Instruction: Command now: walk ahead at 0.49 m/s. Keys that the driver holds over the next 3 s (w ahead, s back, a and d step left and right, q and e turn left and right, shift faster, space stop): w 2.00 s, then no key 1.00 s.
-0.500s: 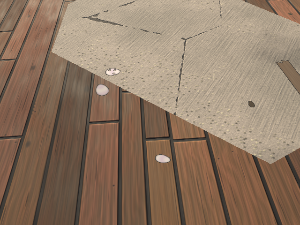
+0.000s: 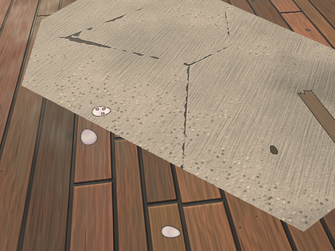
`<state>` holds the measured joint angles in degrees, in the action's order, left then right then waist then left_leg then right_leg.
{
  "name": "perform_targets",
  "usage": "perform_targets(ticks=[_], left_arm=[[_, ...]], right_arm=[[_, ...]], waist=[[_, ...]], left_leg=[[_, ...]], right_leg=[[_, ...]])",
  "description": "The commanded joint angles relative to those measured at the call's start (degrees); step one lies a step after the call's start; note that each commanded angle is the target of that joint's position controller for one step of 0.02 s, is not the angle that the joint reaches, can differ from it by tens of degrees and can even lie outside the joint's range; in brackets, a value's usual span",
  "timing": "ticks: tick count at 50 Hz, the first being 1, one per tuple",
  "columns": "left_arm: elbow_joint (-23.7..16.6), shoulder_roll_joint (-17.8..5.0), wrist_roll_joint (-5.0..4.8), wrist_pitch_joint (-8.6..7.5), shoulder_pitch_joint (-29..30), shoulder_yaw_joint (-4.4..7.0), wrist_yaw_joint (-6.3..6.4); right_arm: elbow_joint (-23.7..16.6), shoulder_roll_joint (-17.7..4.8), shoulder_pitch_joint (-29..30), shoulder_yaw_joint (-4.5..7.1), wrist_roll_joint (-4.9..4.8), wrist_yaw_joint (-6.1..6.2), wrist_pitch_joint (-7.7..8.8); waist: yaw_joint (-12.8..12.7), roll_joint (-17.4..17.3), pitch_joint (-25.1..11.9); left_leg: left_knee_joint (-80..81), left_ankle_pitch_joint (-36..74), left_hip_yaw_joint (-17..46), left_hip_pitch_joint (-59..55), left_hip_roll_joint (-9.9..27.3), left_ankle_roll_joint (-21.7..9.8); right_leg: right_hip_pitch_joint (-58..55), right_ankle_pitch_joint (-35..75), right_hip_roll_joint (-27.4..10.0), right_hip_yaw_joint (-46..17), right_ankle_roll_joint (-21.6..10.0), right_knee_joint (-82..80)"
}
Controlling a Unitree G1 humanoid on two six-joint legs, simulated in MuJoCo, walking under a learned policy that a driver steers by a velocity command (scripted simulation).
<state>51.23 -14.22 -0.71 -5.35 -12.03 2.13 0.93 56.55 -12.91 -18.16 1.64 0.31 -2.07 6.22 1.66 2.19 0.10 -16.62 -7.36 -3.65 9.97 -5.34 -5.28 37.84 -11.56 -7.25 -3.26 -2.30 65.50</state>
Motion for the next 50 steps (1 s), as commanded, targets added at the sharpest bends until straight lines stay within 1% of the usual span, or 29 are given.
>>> perform_targets(ticks=[1, 5, 8, 10, 12, 13, 14, 15, 16, 17, 18, 19, 20, 21, 23, 26, 32, 37, 40, 41, 42, 43, 44, 45, 46, 47, 48, 49, 50], left_arm=[[-2.5, -2.6, 0.73, 0.22, -2.0, 0.77, 0.4], [-5.0, -1.6, 0.21, -0.44, 7.4, 0.35, -0.33], [-6.6, -1.9, -0.39, -0.59, 12.5, 0.1, -1.29], [-7.9, -2.5, -0.55, -0.93, 14.5, 0.13, -2.08], [-8.2, -3.7, -0.56, -1.45, 13.3, 0.51, -2.67], [-7.7, -4.7, -0.51, -1.69, 10.2, 1.05, -2.76], [-5.5, -6.7, -0.41, -1.83, 3.1, 2.24, -2.61], [-2.5, -10.7, -0.11, -1.95, -8.5, 3.82, -2.17], [-1.0, -17.3, 0.84, -1.47, -16.6, 5.48, -2.02], [-0.6, -13.2, 0.73, -1.37, -17.7, 4.3, -2.25], [-1.5, -9.6, 0.42, -1.5, -12.5, 3.06, -2.25], [-2.9, -7.5, 0.31, -1.38, -6.7, 2.29, -2.25], [-3.5, -5.7, 0.5, -1.3, -2.7, 1.69, -2.56], [-3.6, -4.3, 0.82, -1.45, -1.0, 1.24, -2.81], [-2.3, -4.1, 0.99, -1.7, -1.8, 1.26, -3.09], [-0.4, -6.3, 1.05, -1.78, -5.1, 1.87, -2.31], [1.8, -7.3, 0.37, -0.86, -10.0, 1.9, -0.85], [4.5, -7.8, -0.14, 0.19, -14.1, 2.29, -0.43], [4.8, -8.7, -0.31, 0.95, -13.0, 2.84, -0.08], [4.6, -9.3, -0.26, 1.18, -11.8, 3.0, -0.04], [4.3, -9.0, -0.13, 1.51, -10.5, 2.86, -0.06], [3.5, -7.6, 0.36, 1.61, -10.0, 2.19, -0.09], [2.4, -2.3, 1.02, 0.81, -15.4, 0.56, -0.59], [3.3, -0.3, 0.17, -0.77, -17.0, -0.26, -1.07], [2.3, -6.1, -1.38, -1.91, -12.1, 1.25, -1.34], [0.7, -7.5, -2.03, -2.38, -7.1, 1.53, -1.24], [0.3, -7.0, -1.43, -2.17, -4.6, 1.75, -0.79], [0.4, -6.6, -0.61, -1.41, -4.7, 2.28, -0.34], [0.7, -5.1, -0.39, -0.51, -6.2, 2.24, -0.25]], right_arm=[[-3.1, -7.5, 2.2, 1.17, -0.05, 1.12, 1.03], [-2.1, -9.1, -2.5, 1.46, -0.97, 2.02, 0.28], [-0.8, -9.7, -5.6, 1.66, -1.47, 2.08, -0.32], [-0.1, -9.7, -6.7, 1.82, -1.53, 2.19, -0.91], [0.0, -10.4, -6.2, 2.17, -1.55, 2.32, -1.52], [-0.3, -10.8, -5.1, 2.28, -1.51, 2.35, -1.83], [-0.6, -10.2, -4.1, 2.0, -1.26, 2.34, -2.15], [-1.7, -8.0, -3.5, 1.07, -0.46, 2.3, -2.16], [-2.7, -1.6, -9.3, -0.92, -0.25, 1.78, -0.97], [-1.9, -3.0, -9.6, -0.81, -1.09, 1.49, 0.64], [-3.4, -8.8, -4.3, 0.73, -2.63, 1.26, 1.49], [-4.5, -9.4, -0.4, 0.91, -2.78, 1.46, 1.62], [-4.8, -8.6, 1.7, 1.12, -1.98, 1.82, 1.28], [-4.7, -7.8, 1.2, 1.48, -1.4, 2.1, 0.45], [-4.0, -5.1, -0.9, 1.31, -1.21, 2.23, -1.06], [-5.7, -5.2, 3.2, 1.69, -0.77, 2.49, -1.75], [-9.4, -3.7, 15.9, 1.34, -0.88, 1.74, -1.18], [-12.3, -4.0, 23.1, 1.0, -1.48, 0.31, -0.55], [-12.8, -5.3, 21.9, 1.41, -1.54, -0.54, 0.06], [-12.0, -6.5, 18.7, 2.02, -1.49, -0.52, 0.21], [-9.9, -8.3, 11.6, 3.15, -1.38, -0.29, 0.24], [-6.7, -11.6, 0.9, 4.63, -1.2, 0.18, 0.17], [-5.3, -17.5, -7.9, 6.03, 0.11, 0.7, -0.11], [-4.7, -15.4, -8.7, 5.22, -0.51, 0.48, -0.39], [-5.3, -11.7, -4.5, 4.06, -1.08, 0.44, -0.25], [-6.6, -9.3, 0.6, 3.37, -1.03, 0.59, -0.24], [-7.2, -7.6, 5.0, 2.76, -0.63, 0.37, -0.14], [-7.3, -5.8, 7.2, 2.22, -0.11, 0.17, 0.14], [-6.9, -5.2, 7.6, 2.03, 0.23, -0.03, 0.22]], waist=[[-2.7, -4.4, 3.1], [0.7, -4.4, 3.1], [2.6, -4.9, 4.2], [2.8, -5.1, 4.7], [1.3, -5.9, 3.9], [-0.7, -6.5, 2.3], [-4.5, -6.1, -1.8], [-8.9, -3.4, -9.9], [-8.3, 10.4, -18.6], [-8.5, 12.9, -22.5], [-7.5, 8.7, -14.0], [-5.7, 4.7, -8.9], [-4.1, 1.2, -5.1], [-2.1, 1.8, -3.2], [-0.6, 2.5, -2.0], [-0.6, 1.0, 0.2], [-4.0, 1.2, 2.8], [-5.8, 1.3, 5.6], [-3.8, 2.1, 4.2], [-1.9, 3.0, 2.0], [2.0, 3.0, -2.1], [6.2, 1.3, -9.0], [5.5, -10.6, -18.6], [4.8, -18.2, -24.3], [4.8, -13.5, -16.5], [3.4, -9.8, -9.9], [1.3, -5.2, -5.2], [-0.7, -5.5, -3.2], [-2.1, -6.7, -2.5]], left_leg=[[11.7, 4.8, 11.7, 6.1, 15.9, -9.8], [10.8, 5.4, 9.1, 1.0, 15.1, -7.3], [9.1, 3.7, 9.4, -4.2, 16.8, -7.0], [6.8, 3.8, 10.2, -8.3, 18.7, -6.5], [3.7, 6.8, 11.0, -10.9, 20.1, -5.6], [0.2, 13.4, 10.5, -11.0, 19.7, -4.8], [-8.3, 22.8, 8.2, -10.0, 17.1, -3.5], [-23.4, 21.7, 5.0, -2.2, 13.6, -1.6], [-47.2, 0.9, 0.4, 22.2, 4.2, 3.1], [-57.0, -24.0, 9.1, 30.9, 2.3, 2.7], [-60.7, -20.9, 10.6, 35.8, 6.0, 1.4], [-59.0, -15.2, 8.8, 34.9, 9.3, 0.9], [-55.3, -11.0, 7.8, 32.6, 11.3, 1.2], [-51.8, -8.2, 8.0, 29.1, 13.1, 1.4], [-49.2, -5.6, 7.1, 25.3, 13.4, 2.2], [-42.8, 0.3, 6.8, 30.1, 13.8, 3.5], [-23.1, 13.7, 4.6, 30.3, 11.8, 4.1], [-15.6, 10.7, 4.4, 32.0, 10.6, 2.8], [-13.1, 4.7, 3.3, 27.1, 9.1, 0.7], [-12.7, 3.2, 1.8, 21.1, 7.3, -0.1], [-11.9, 3.3, 0.0, 11.2, 5.2, -1.4], [-13.4, 5.0, 2.8, -5.0, 7.5, -3.6], [-12.6, 1.4, 25.5, -28.5, 22.6, -11.3], [-2.1, -5.4, 46.5, -35.1, 29.0, -16.2], [-0.7, -8.9, 40.9, -28.8, 26.8, -12.9], [0.2, -6.7, 31.9, -19.8, 24.7, -10.4], [2.3, -1.9, 25.3, -10.4, 22.3, -9.0], [4.2, 1.0, 20.9, -4.4, 20.0, -7.8], [6.0, 2.0, 18.4, -0.9, 18.7, -7.5]], right_leg=[[1.3, 9.1, -2.4, 0.0, 1.5, -8.0], [-0.5, 17.7, 0.2, 2.1, 1.9, -24.8], [-0.7, 16.3, 1.4, 2.7, 2.0, -30.7], [-0.3, 12.7, 1.8, 2.4, 0.9, -33.5], [-3.5, 8.0, 2.8, 2.9, -0.7, -35.9], [-8.4, 6.4, 4.1, 4.1, -1.7, -37.0], [-17.9, 5.9, 6.1, 5.7, -3.1, -38.3], [-34.6, 7.4, 1.7, 0.8, -6.1, -36.7], [-58.5, 1.3, -12.8, -23.6, -15.0, -39.5], [-61.5, -3.3, -16.4, -39.3, -17.2, -47.8], [-54.6, -3.7, -14.5, -31.8, -13.9, -48.3], [-46.0, 0.6, -12.3, -23.2, -12.0, -49.4], [-38.2, 4.7, -9.7, -17.4, -11.1, -51.6], [-33.2, 7.0, -7.4, -13.0, -9.9, -53.7], [-28.6, 11.2, -5.3, -8.6, -10.2, -56.3], [-29.3, 17.8, -5.2, -5.0, -10.9, -57.9], [-32.2, 15.0, -3.7, -0.5, -8.9, -59.5], [-40.6, 14.5, -6.9, -0.8, -8.6, -56.9], [-43.8, 22.0, -8.3, -0.8, -7.4, -52.4], [-43.6, 30.8, -7.8, -0.1, -6.8, -48.8], [-42.0, 39.5, -5.6, 1.7, -5.6, -40.7], [-34.2, 36.8, -2.3, 3.9, -3.8, -27.5], [-12.7, 13.5, 5.3, 6.3, 0.0, -4.3], [-0.5, -20.4, 11.2, -0.5, 1.0, 8.5], [5.3, -19.0, 7.2, -4.1, -0.3, 13.5], [6.1, -13.8, 4.0, -2.2, -1.2, 12.2], [3.5, -8.8, 1.4, -0.8, -1.1, 8.2], [-0.1, -5.9, -0.5, -1.0, -1.1, 4.4], [-3.3, -4.2, -1.2, -1.1, -1.0, 2.6]])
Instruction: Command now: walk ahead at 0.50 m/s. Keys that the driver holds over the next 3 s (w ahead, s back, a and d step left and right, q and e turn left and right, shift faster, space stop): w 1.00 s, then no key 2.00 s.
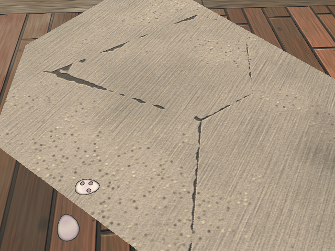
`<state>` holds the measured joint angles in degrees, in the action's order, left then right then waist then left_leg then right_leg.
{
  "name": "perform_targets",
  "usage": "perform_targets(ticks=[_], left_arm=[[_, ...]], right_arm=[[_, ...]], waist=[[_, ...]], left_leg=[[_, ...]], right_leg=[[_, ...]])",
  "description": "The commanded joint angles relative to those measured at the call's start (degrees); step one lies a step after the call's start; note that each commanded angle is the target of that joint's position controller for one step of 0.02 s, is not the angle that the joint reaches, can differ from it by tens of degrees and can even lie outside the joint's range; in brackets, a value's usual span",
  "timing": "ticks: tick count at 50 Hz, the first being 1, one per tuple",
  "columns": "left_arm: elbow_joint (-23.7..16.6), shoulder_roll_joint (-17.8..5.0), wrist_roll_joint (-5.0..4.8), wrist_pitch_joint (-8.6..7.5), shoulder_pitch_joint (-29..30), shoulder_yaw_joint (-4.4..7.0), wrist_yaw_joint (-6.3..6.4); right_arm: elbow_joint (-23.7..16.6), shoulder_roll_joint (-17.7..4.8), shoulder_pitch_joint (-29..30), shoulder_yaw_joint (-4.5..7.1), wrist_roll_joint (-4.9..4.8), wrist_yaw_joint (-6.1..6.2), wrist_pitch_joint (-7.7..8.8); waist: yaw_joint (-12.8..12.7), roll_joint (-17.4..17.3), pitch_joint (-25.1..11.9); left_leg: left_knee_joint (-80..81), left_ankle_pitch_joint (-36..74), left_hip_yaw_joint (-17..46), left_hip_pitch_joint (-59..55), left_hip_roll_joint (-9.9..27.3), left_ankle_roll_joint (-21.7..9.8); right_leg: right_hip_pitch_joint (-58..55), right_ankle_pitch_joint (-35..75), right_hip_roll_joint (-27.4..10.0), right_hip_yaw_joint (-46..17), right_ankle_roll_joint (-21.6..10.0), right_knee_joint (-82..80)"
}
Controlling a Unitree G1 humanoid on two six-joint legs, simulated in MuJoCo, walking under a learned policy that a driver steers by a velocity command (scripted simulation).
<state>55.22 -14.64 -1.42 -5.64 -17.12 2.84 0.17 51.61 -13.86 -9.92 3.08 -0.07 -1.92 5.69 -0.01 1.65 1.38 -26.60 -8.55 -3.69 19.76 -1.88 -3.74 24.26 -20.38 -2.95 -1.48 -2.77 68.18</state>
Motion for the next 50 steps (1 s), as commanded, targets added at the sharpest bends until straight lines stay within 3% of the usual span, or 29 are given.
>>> perform_targets(ticks=[1, 4, 6, 10, 16, 19, 20, 21, 22, 23, 24, 25, 26, 27, 28, 30, 33, 39, 43, 45, 47, 48, 49, 50], left_arm=[[-3.0, -3.3, 0.42, 0.47, -2.2, 1.41, 0.6], [-4.6, -3.3, 0.9, 1.31, 1.6, 1.73, 0.9], [-6.0, -3.3, 1.22, 1.22, 6.0, 1.85, 0.83], [-8.1, -1.8, 0.93, 0.72, 13.7, 1.27, 0.01], [-11.5, -2.1, 0.21, -0.04, 22.4, 0.57, -1.89], [-11.3, -4.3, 0.15, -0.58, 18.8, 1.29, -2.52], [-9.7, -5.8, 0.34, -0.67, 13.1, 2.19, -2.39], [-6.6, -8.8, 0.53, -0.65, 3.1, 3.69, -1.99], [-4.6, -13.6, 1.24, -0.42, -7.6, 4.85, -1.34], [-3.6, -15.4, 1.34, -0.34, -9.0, 4.93, -1.89], [-4.2, -9.7, 0.85, -0.46, -7.2, 3.41, -1.91], [-5.2, -7.5, 0.78, -0.56, -2.0, 2.69, -1.68], [-6.2, -6.5, 1.1, -0.58, 2.6, 2.19, -1.74], [-6.4, -5.0, 1.54, -0.65, 5.1, 1.78, -1.93], [-6.2, -3.9, 2.06, -0.79, 5.7, 1.39, -2.05], [-5.1, -4.2, 1.8, -1.05, 4.5, 1.46, -2.03], [-3.8, -6.6, 1.76, -1.01, 1.9, 2.03, -1.01], [-1.6, -7.2, 1.02, -0.26, -3.1, 1.99, 0.08], [0.6, -7.7, 0.61, 0.52, -6.7, 2.28, 0.24], [1.3, -8.2, 0.39, 1.04, -6.8, 2.64, 0.49], [1.2, -9.1, 0.29, 1.53, -5.4, 3.02, 0.69], [0.9, -9.3, 0.22, 1.8, -3.9, 3.08, 0.73], [0.6, -8.0, 0.39, 2.07, -3.3, 2.58, 0.72], [-0.7, -6.1, 1.4, 2.12, -4.0, 1.62, 0.75]], right_arm=[[-1.4, -4.5, -1.5, 0.7, 0.54, -0.21, 0.9], [0.2, -7.1, -4.5, 1.29, 0.46, 0.69, 1.13], [1.1, -7.5, -6.6, 1.32, 0.29, 1.43, 0.77], [2.3, -7.9, -9.9, 1.2, -0.28, 2.12, 0.25], [5.2, -8.8, -15.0, 1.68, -0.83, 2.46, -1.07], [5.3, -9.9, -13.2, 2.24, -1.0, 2.73, -1.76], [4.9, -10.1, -11.6, 2.26, -1.07, 2.74, -2.02], [4.4, -8.7, -11.0, 1.7, -0.81, 2.7, -2.18], [2.9, -6.6, -11.9, 0.71, 0.45, 2.7, -2.01], [3.3, 1.0, -18.9, -1.33, -0.2, 1.94, -0.6], [3.6, -5.8, -14.6, 0.16, -1.62, 1.68, 0.7], [1.8, -8.3, -9.0, 0.84, -2.61, 1.54, 1.46], [1.4, -7.9, -6.4, 0.89, -2.36, 1.95, 1.54], [1.4, -7.4, -5.2, 1.32, -1.45, 2.29, 1.13], [1.6, -6.3, -6.6, 1.44, -1.23, 2.3, 0.35], [2.0, -4.1, -7.9, 1.38, -1.14, 2.47, -0.93], [0.1, -4.4, -2.5, 1.64, -0.47, 2.71, -1.6], [-3.1, -2.9, 8.8, 1.05, -0.53, 1.79, -1.05], [-5.2, -3.0, 14.7, 0.54, -1.06, 0.69, -0.66], [-6.1, -3.7, 15.6, 0.56, -1.2, 0.01, -0.24], [-5.7, -5.4, 12.6, 1.14, -1.27, -0.35, 0.13], [-4.5, -6.8, 7.8, 1.94, -1.13, -0.27, 0.24], [-1.3, -9.3, -1.7, 3.4, -0.95, 0.05, 0.21], [1.0, -13.8, -12.5, 4.69, -0.23, 0.61, 0.15]], waist=[[-1.0, -6.3, -3.4], [-1.1, -4.9, -0.9], [0.0, -4.3, 0.0], [2.4, -4.8, 1.4], [4.7, -5.0, 4.0], [1.5, -6.7, 1.5], [-1.8, -7.0, -2.0], [-6.1, -5.8, -8.2], [-8.7, 2.6, -17.3], [-4.4, 17.2, -23.6], [-6.2, 10.1, -19.9], [-5.4, 7.2, -12.2], [-3.4, 1.7, -8.2], [-1.9, 0.4, -5.1], [0.0, 1.9, -4.7], [1.1, 2.3, -3.6], [0.6, 1.1, -0.7], [-2.6, 1.6, 1.8], [-4.3, 1.8, 3.8], [-3.7, 2.2, 3.9], [-1.4, 3.4, 2.0], [1.5, 3.9, -0.9], [5.7, 2.8, -6.5], [8.7, -4.0, -15.2]], left_leg=[[17.3, 4.7, 16.8, -8.7, 14.7, -9.5], [19.6, 9.6, 13.2, -8.3, 14.5, -10.4], [20.0, 11.5, 11.7, -10.5, 14.2, -9.8], [20.4, 10.7, 7.9, -12.5, 12.4, -7.8], [16.5, 11.5, 8.3, -22.8, 16.2, -7.4], [10.7, 23.8, 8.0, -25.2, 17.2, -5.9], [4.4, 33.4, 6.4, -24.2, 15.6, -4.8], [-7.2, 35.6, 4.1, -19.2, 12.3, -3.2], [-26.9, 16.3, 1.1, -5.9, 8.1, -1.0], [-43.6, -23.0, 5.0, 15.4, -2.2, 1.7], [-49.8, -23.9, 11.3, 21.5, 1.3, 0.6], [-49.8, -18.4, 9.8, 24.2, 4.1, -0.3], [-47.1, -13.0, 8.3, 21.6, 7.1, -0.2], [-43.8, -10.0, 7.9, 19.2, 8.7, 0.1], [-41.7, -8.0, 8.3, 15.7, 10.0, 0.2], [-38.3, -6.7, 7.6, 13.9, 10.6, 0.8], [-30.6, -0.1, 7.2, 19.3, 11.2, 2.5], [-12.1, 14.4, 4.6, 18.9, 8.6, 3.2], [-6.1, 12.5, 4.1, 19.8, 7.4, 2.5], [-4.1, 8.9, 4.3, 19.4, 7.0, 1.2], [-2.8, 4.9, 3.1, 13.4, 5.4, -0.4], [-1.8, 4.2, 1.2, 6.0, 3.4, -1.4], [-1.7, 5.0, 0.3, -7.0, 2.1, -3.0], [-2.8, 5.5, 12.2, -25.1, 12.3, -6.7]], right_leg=[[9.0, 5.4, -5.8, -2.4, -0.2, -1.5], [13.3, 11.3, -6.3, -1.9, 1.3, -8.0], [16.7, 17.2, -6.3, -1.7, 2.1, -14.5], [15.2, 26.6, -4.2, 0.3, 2.2, -27.8], [16.8, 22.2, -2.3, 1.1, 0.8, -37.0], [8.8, 16.2, 0.1, 2.7, -1.6, -39.3], [0.1, 16.3, 2.1, 4.6, -2.8, -40.5], [-14.3, 17.9, 2.3, 4.3, -4.7, -40.0], [-32.6, 18.8, -10.0, -10.3, -8.8, -39.1], [-48.4, 7.9, -20.6, -37.5, -17.4, -47.5], [-45.6, 2.7, -18.6, -37.5, -14.8, -50.3], [-37.8, 5.9, -16.8, -28.5, -12.2, -51.3], [-29.2, 12.1, -14.7, -22.2, -11.1, -52.9], [-22.5, 16.3, -12.7, -17.5, -10.5, -54.7], [-18.8, 17.9, -11.3, -14.6, -10.1, -56.4], [-15.5, 19.8, -10.3, -11.2, -10.7, -59.0], [-15.4, 22.0, -10.3, -8.3, -11.2, -61.4], [-17.8, 21.4, -7.8, -2.3, -8.6, -62.4], [-24.2, 21.3, -10.2, -2.1, -8.4, -60.2], [-27.4, 23.6, -12.0, -2.5, -7.9, -57.9], [-28.9, 31.8, -12.6, -2.3, -6.7, -54.0], [-28.4, 41.2, -11.4, -1.0, -5.8, -48.6], [-24.9, 45.9, -8.3, 1.3, -4.2, -37.8], [-12.7, 31.0, -4.5, 4.1, -2.0, -19.3]])
Over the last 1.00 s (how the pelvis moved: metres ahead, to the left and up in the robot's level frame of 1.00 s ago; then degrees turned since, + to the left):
0.55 -0.01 -0.01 1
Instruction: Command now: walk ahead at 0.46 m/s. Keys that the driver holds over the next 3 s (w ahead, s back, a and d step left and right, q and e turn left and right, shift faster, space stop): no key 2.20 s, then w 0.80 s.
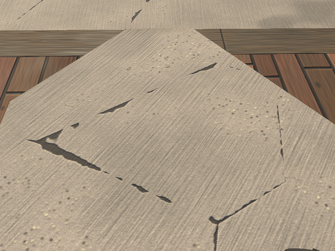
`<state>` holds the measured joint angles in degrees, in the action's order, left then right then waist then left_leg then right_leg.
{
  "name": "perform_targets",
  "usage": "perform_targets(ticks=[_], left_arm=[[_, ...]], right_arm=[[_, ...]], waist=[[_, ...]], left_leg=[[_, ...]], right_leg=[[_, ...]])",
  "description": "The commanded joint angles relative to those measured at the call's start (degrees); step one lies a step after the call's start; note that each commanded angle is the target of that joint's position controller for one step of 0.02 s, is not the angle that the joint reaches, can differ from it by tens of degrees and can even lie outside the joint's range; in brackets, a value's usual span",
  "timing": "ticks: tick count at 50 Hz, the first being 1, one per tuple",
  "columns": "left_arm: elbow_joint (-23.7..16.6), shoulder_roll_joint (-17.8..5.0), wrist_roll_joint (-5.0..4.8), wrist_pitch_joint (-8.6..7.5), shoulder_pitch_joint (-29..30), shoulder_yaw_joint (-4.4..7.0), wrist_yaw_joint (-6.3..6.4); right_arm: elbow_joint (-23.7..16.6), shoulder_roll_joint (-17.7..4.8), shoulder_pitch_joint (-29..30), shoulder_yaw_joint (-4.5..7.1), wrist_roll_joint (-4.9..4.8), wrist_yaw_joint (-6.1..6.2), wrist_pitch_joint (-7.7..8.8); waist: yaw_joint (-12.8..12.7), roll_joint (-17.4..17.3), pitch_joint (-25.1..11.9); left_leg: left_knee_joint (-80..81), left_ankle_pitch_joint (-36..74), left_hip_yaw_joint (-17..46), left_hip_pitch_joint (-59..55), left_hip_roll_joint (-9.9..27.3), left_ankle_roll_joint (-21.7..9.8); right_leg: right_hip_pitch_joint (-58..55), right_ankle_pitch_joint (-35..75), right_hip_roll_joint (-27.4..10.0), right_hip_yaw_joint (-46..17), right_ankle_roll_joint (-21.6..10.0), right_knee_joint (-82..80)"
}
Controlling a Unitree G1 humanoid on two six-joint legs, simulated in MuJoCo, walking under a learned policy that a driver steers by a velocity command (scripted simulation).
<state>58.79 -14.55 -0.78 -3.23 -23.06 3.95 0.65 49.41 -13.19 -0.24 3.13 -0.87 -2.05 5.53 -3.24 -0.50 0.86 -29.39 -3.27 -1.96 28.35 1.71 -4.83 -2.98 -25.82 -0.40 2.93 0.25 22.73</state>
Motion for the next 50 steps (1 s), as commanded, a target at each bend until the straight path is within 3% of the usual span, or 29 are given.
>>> perform_targets(ticks=[1, 2, 3, 4, 5, 7, 8, 10, 13, 18, 20, 21, 22, 23, 24, 25, 27, 35, 50], left_arm=[[-4.4, 1.9, 0.85, -1.59, -5.1, -1.74, -0.33], [-3.5, -3.8, -0.32, -2.9, -2.4, -0.56, -0.53], [-4.8, -6.8, -1.39, -3.56, 2.4, 0.24, -0.55], [-5.1, -6.9, -1.13, -3.5, 4.8, 0.32, -0.09], [-5.1, -6.6, -0.3, -2.92, 6.2, 0.81, 0.43], [-4.6, -4.2, 0.0, -1.11, 4.0, 0.88, 0.79], [-4.4, -2.7, 0.2, -0.45, 3.1, 0.68, 0.92], [-5.1, -2.0, 0.63, 0.28, 4.7, 0.59, 1.22], [-6.0, -1.7, 0.84, 0.91, 9.4, 0.12, 1.19], [-6.6, -3.4, 0.64, 1.96, 14.8, 0.43, 1.09], [-6.1, -3.4, 1.12, 1.78, 14.3, 0.54, 1.02], [-5.6, -4.4, 1.69, 1.65, 13.8, 0.77, 1.06], [-5.3, -6.7, 1.99, 1.55, 12.8, 1.2, 1.28], [-5.3, -9.2, 1.5, 1.83, 14.2, 1.56, 1.52], [-4.7, -5.6, 0.94, 2.18, 15.3, 0.97, 1.23], [-4.7, -3.7, 0.58, 2.4, 16.7, 0.7, 0.86], [-4.6, -3.8, 1.13, 2.2, 17.7, 0.54, 0.6], [-1.5, -4.1, 0.67, 1.97, 17.1, 0.55, 1.0], [1.3, -3.3, 0.75, 3.49, 18.2, 0.23, 1.34]], right_arm=[[4.2, -18.4, -24.6, 5.17, 1.08, 0.5, 0.09], [3.6, -12.9, -23.2, 3.58, 0.68, 0.44, 0.15], [2.4, -10.3, -17.6, 2.72, 0.73, 0.65, 0.36], [1.3, -8.5, -12.7, 2.03, 1.01, 0.62, 0.44], [1.1, -6.6, -9.7, 1.49, 1.18, 0.42, 0.48], [2.2, -4.9, -9.0, 0.78, 2.09, 0.3, 0.59], [2.9, -5.0, -9.3, 0.66, 2.31, 0.49, 0.68], [3.6, -6.5, -8.7, 0.73, 2.47, 1.3, 0.62], [4.3, -8.0, -8.2, 0.85, 2.0, 2.29, -0.28], [6.7, -7.8, -10.4, 0.5, 1.66, 2.61, -1.81], [7.1, -7.0, -9.4, 0.16, 0.83, 2.78, -2.38], [7.7, -6.1, -11.2, -0.1, 0.55, 2.79, -2.49], [7.7, -5.0, -13.0, -0.43, 1.4, 2.85, -2.39], [9.0, -4.5, -19.3, -0.21, 1.91, 2.72, -2.28], [9.4, -3.1, -19.0, -0.64, 1.86, 3.06, -2.71], [8.9, -4.3, -15.7, -0.52, 1.66, 3.26, -3.4], [8.7, -5.6, -12.9, -0.19, 1.17, 3.76, -4.57], [10.4, -5.1, -13.1, -0.11, 1.05, 3.8, -5.22], [13.3, -4.0, -15.6, -0.82, 1.29, 4.28, -5.17]], waist=[[7.6, -17.3, -21.1], [9.2, -12.0, -20.9], [8.3, -9.1, -13.3], [6.2, -3.6, -9.7], [4.6, -1.5, -6.7], [1.8, -3.4, -6.0], [1.0, -3.5, -5.9], [0.0, -3.9, -5.6], [1.1, -4.2, -6.6], [3.1, -4.2, -4.7], [1.6, -3.4, -3.8], [1.5, -1.7, -3.8], [2.8, 1.4, -5.1], [7.5, 7.5, -6.3], [6.9, 9.2, -6.6], [5.6, 7.5, -4.2], [4.6, 4.5, -2.7], [4.1, 1.6, -4.5], [3.7, 0.6, -0.1]], left_leg=[[7.3, -2.9, 37.9, -50.8, 21.4, -15.4], [10.5, -0.7, 40.9, -49.3, 20.7, -14.5], [9.7, 9.7, 30.7, -41.6, 19.2, -12.1], [9.6, 20.1, 22.6, -33.2, 17.0, -10.6], [10.7, 26.1, 16.9, -26.0, 14.7, -9.5], [13.1, 30.9, 11.8, -18.7, 12.5, -8.5], [13.8, 33.9, 9.8, -16.6, 12.0, -9.0], [14.4, 37.6, 6.5, -15.2, 11.0, -9.3], [14.5, 36.1, 2.8, -15.0, 9.1, -7.6], [14.0, 22.1, 5.0, -17.3, 10.0, -7.1], [11.0, 14.7, 5.5, -16.8, 9.0, -5.5], [9.2, 9.3, 5.4, -16.4, 6.8, -3.1], [6.2, 2.9, 4.2, -14.8, 4.0, -0.8], [5.9, -6.7, 2.3, -10.5, 0.1, 1.2], [7.0, -10.5, 0.9, -12.5, -0.8, 2.5], [7.5, -10.7, 0.4, -13.8, -0.9, 3.0], [6.7, -8.6, 0.7, -13.7, -0.5, 2.6], [5.0, -1.0, 1.1, -16.8, 0.7, 3.0], [7.3, -8.4, 1.1, -14.3, 1.1, 3.4]], right_leg=[[36.7, -2.7, 4.5, -1.9, -1.0, 45.7], [41.9, -8.5, 2.6, -10.0, -1.3, 53.1], [44.3, -5.2, 0.0, -9.2, -1.8, 54.8], [41.7, -0.8, -3.0, -7.5, -1.5, 52.5], [38.8, 1.3, -4.6, -6.7, -1.1, 48.8], [31.8, 3.8, -5.9, -6.6, -1.1, 43.9], [30.0, 5.1, -5.8, -6.2, -0.7, 41.4], [29.2, 9.2, -5.6, -5.8, 0.1, 33.8], [25.6, 17.2, -4.9, -4.5, 0.6, 21.8], [23.1, 18.3, -3.9, -4.6, 0.3, 12.7], [19.0, 21.2, -3.2, -3.8, -1.0, 5.2], [15.4, 28.6, -3.9, -4.7, -1.9, 0.5], [10.8, 40.7, -7.2, -7.9, -2.9, 1.0], [6.0, 45.4, -9.8, -9.9, -6.0, 4.0], [8.7, 37.0, -9.2, -10.0, -7.0, 3.4], [12.4, 30.1, -7.2, -9.2, -5.7, 2.4], [13.6, 29.6, -5.3, -7.5, -3.8, 2.8], [11.1, 36.2, -4.2, -6.2, -4.6, 5.4], [11.8, 26.4, -2.5, -5.1, -3.5, 3.4]])
Over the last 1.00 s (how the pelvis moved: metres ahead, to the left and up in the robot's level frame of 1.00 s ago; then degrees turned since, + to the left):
0.55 -0.02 -0.01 0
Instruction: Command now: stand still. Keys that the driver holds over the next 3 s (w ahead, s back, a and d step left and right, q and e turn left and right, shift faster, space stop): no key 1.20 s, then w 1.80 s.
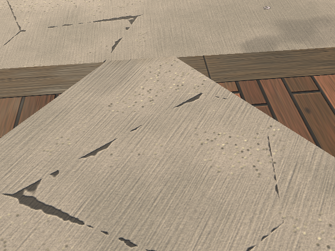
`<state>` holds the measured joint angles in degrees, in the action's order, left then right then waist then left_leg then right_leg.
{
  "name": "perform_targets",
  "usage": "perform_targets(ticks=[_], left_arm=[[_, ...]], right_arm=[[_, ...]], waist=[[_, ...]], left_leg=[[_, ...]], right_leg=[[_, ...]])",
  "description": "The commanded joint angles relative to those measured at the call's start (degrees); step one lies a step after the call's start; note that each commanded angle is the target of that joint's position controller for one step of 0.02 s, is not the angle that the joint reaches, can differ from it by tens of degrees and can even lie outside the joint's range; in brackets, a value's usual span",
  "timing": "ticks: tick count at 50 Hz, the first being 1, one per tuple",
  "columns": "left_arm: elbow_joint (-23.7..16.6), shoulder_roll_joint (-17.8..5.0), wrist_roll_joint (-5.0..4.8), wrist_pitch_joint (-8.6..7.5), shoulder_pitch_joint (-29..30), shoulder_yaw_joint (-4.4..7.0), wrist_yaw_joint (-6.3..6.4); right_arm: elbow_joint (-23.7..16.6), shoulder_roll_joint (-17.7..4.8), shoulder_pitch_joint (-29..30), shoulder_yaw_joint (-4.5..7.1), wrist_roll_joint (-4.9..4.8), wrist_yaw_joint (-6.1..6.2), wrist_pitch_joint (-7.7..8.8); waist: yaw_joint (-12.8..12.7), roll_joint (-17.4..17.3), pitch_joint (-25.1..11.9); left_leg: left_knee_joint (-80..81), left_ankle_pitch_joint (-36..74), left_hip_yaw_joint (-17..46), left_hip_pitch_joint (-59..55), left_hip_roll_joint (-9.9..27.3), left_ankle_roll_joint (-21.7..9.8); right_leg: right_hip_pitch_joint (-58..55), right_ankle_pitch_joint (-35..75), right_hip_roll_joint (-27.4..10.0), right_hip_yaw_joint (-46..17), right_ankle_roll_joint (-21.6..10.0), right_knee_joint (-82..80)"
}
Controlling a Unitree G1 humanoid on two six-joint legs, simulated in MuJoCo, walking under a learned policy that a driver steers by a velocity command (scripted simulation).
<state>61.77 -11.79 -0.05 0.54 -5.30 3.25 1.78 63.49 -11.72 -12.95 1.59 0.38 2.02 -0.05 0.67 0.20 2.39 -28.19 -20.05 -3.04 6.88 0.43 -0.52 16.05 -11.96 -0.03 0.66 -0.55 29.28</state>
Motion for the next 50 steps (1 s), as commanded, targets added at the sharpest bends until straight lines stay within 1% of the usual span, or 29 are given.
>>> perform_targets(ticks=[1, 9, 17, 32, 50], left_arm=[[-1.5, -6.0, 0.04, -0.22, 0.4, 0.89, 0.24], [-0.2, -5.7, 0.07, -0.05, -0.2, 0.62, 0.42], [0.7, -5.5, 0.05, -0.12, -1.6, 0.28, 0.56], [1.7, -5.0, -0.08, -0.18, -4.0, -0.21, 0.73], [1.8, -4.8, -0.22, -0.11, -5.4, -0.4, 0.89]], right_arm=[[-0.6, -5.3, -3.1, 0.67, 0.05, 0.23, 0.46], [0.0, -4.4, -4.9, 0.33, 0.11, 0.32, 0.83], [0.2, -3.6, -6.8, 0.13, 0.07, 0.33, 1.1], [0.0, -2.9, -9.7, -0.07, -0.07, 0.25, 1.35], [-0.6, -2.3, -11.8, -0.08, -0.16, 0.19, 1.47]], waist=[[-0.3, -0.1, -1.5], [-0.5, -0.1, -0.2], [-0.6, -0.4, 0.2], [-0.6, -0.5, 0.2], [-0.7, -0.6, 0.3]], left_leg=[[6.3, 7.8, 2.2, 7.3, 2.4, -0.9], [7.6, 4.5, 2.3, 8.4, 2.4, -1.0], [8.2, 3.6, 2.3, 8.8, 2.4, -1.1], [8.3, 5.8, 2.3, 8.6, 2.3, -1.3], [8.2, 8.2, 2.3, 8.3, 2.2, -1.5]], right_leg=[[-7.2, 12.0, -2.8, -2.8, -2.6, -3.3], [-6.7, 8.3, -2.5, -2.8, -2.2, -4.4], [-6.2, 6.9, -2.4, -2.8, -2.0, -4.8], [-6.0, 8.4, -2.3, -2.8, -2.0, -4.6], [-6.3, 10.2, -2.3, -2.7, -1.9, -4.1]])
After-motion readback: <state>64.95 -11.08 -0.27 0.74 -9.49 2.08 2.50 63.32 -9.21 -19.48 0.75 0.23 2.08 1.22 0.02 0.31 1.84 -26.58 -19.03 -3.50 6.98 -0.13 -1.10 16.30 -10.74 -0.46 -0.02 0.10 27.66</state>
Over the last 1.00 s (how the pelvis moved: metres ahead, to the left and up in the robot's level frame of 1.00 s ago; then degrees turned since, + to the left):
0.18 0.00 0.01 0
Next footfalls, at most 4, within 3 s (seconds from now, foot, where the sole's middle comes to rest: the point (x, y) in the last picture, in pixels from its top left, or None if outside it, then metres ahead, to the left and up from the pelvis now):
2.02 left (151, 246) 0.52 0.09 -0.77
2.58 right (205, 178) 0.83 -0.15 -0.77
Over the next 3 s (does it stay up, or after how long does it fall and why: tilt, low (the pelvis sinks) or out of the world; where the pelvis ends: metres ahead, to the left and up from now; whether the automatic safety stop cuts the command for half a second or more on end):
stays up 0.88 -0.05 0.01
